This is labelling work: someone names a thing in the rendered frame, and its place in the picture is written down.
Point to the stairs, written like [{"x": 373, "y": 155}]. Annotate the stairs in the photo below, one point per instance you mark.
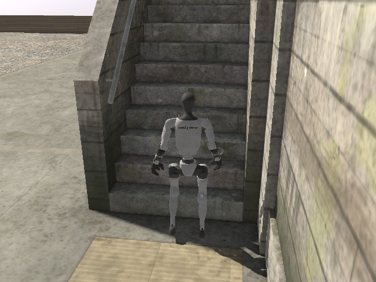
[{"x": 201, "y": 47}]

